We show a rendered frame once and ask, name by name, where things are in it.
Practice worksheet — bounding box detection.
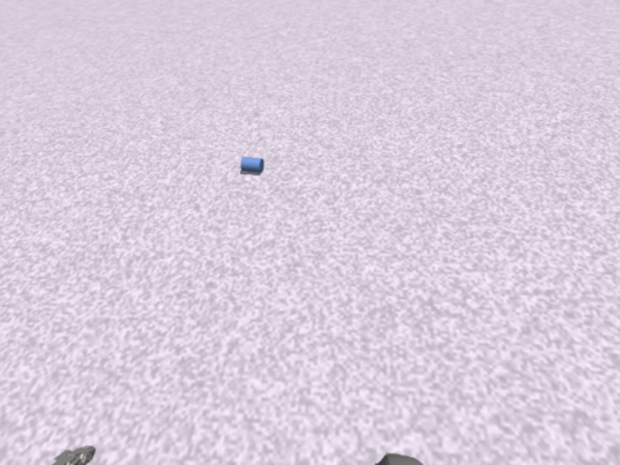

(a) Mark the can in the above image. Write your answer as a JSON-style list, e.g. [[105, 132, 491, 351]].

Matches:
[[240, 157, 264, 172]]

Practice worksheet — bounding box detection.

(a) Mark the left robot hand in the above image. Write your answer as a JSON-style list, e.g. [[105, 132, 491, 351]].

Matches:
[[52, 446, 95, 465]]

